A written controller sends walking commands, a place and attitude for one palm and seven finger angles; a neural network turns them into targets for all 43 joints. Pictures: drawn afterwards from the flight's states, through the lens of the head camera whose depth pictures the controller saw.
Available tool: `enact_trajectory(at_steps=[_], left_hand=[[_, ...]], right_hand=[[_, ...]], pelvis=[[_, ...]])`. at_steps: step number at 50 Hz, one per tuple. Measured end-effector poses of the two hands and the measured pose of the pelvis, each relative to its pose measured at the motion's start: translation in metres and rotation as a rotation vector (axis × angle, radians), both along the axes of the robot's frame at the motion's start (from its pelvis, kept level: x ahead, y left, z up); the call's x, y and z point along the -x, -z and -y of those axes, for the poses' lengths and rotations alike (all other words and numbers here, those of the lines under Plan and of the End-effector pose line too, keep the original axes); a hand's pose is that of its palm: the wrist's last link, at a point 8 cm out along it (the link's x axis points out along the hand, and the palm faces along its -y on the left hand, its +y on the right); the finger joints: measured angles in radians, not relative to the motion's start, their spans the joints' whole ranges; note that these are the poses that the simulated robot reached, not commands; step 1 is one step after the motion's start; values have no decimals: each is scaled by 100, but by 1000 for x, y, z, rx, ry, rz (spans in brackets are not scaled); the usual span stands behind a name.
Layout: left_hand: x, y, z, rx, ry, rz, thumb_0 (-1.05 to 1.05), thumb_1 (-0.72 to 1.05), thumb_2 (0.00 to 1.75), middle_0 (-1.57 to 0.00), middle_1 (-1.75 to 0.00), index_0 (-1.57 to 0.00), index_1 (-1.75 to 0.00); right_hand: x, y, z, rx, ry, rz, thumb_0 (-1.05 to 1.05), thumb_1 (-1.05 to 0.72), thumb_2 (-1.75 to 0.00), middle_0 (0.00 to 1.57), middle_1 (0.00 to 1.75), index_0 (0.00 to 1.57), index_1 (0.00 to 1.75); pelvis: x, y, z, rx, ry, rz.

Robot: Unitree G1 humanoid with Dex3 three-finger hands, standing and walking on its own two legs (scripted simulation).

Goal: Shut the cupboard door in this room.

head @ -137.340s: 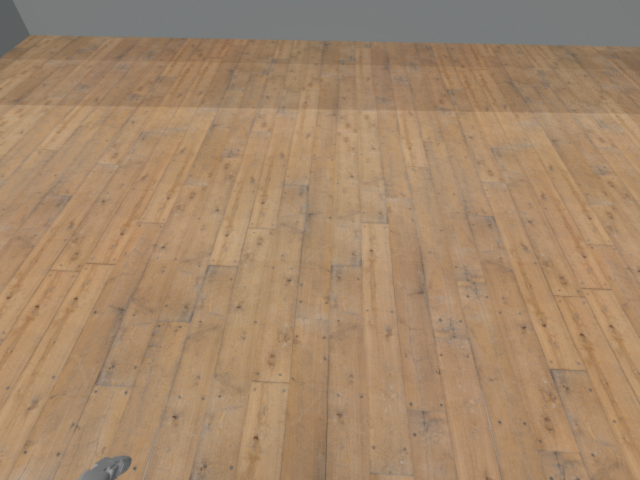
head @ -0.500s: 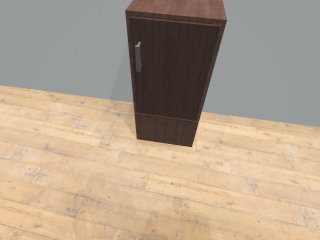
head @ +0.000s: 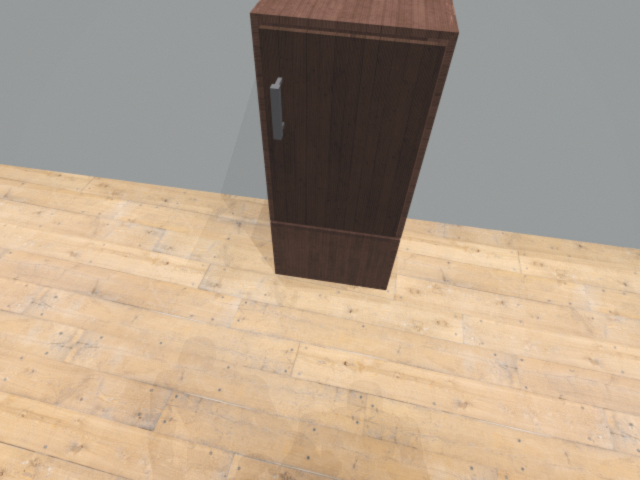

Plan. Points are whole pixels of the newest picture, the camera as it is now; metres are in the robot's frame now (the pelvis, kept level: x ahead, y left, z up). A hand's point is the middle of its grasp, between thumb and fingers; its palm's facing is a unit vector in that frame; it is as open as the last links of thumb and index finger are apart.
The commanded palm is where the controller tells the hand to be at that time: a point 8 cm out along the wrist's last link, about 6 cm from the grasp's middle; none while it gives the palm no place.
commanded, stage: stand and wait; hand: left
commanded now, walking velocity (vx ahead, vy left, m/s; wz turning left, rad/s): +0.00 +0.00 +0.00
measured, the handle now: (278, 108) +0.90 +0.15 -0.02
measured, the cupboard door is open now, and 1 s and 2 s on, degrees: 0 0 0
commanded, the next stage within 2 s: none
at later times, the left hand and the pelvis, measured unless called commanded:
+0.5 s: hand out of the picture +0.03 +0.20 -0.17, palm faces +0.00 -0.97 -0.25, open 7.3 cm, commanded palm none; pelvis +0.02 -0.01 +0.00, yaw +0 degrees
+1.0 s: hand out of the picture +0.05 +0.19 -0.17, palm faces +0.00 -0.96 -0.26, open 7.3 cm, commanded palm none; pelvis +0.03 -0.02 +0.00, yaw +0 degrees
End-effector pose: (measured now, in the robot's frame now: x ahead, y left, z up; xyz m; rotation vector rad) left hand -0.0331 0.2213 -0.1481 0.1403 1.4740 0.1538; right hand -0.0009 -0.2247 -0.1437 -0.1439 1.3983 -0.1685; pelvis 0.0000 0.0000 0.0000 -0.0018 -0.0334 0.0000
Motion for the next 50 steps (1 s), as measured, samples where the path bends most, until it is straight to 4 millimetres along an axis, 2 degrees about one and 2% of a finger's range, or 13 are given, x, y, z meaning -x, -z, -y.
enact_trajectory(at_steps=[25, 36, 50], left_hand=[[-56, -9, -22, -60, 36, 87, 0, 91, 90, -20, -30, -20, -30], [-67, -12, -23, -73, 43, 93, 0, 91, 90, -20, -30, -20, -30], [-78, -12, -17, -78, 41, 108, 0, 91, 90, -20, -30, -20, -30]], right_hand=[[-47, -7, 29, 47, -42, 60, 0, -90, -90, 20, 30, 20, 30], [-65, -9, 39, 57, -58, 80, 0, -90, -90, 20, 30, 20, 30], [-77, -11, 51, 68, -64, 90, 0, -90, -90, 20, 30, 20, 30]], pelvis=[[-16, -2, 6, -4, -4, -6], [-23, -3, 10, -7, -4, -10], [-31, -3, 18, -10, -7, -8]])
